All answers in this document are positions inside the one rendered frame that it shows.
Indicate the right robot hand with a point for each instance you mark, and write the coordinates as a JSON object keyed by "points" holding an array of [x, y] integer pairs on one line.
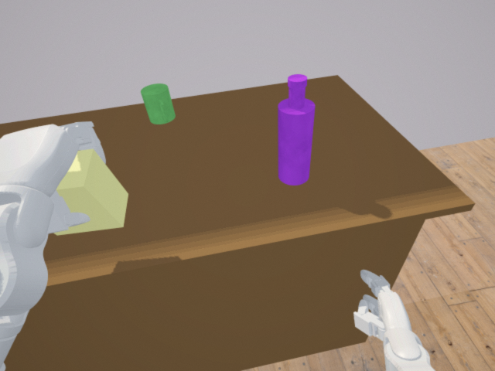
{"points": [[387, 311]]}

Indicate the left robot hand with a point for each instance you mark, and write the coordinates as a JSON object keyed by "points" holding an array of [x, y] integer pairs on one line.
{"points": [[40, 157]]}

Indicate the table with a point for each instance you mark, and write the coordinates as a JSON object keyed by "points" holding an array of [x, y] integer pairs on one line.
{"points": [[221, 266]]}

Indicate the sponge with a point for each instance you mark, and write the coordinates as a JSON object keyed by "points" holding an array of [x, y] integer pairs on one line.
{"points": [[90, 187]]}

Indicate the right robot forearm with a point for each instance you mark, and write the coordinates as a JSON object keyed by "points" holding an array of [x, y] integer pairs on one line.
{"points": [[403, 351]]}

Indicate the left robot forearm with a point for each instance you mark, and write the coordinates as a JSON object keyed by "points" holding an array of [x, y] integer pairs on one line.
{"points": [[25, 215]]}

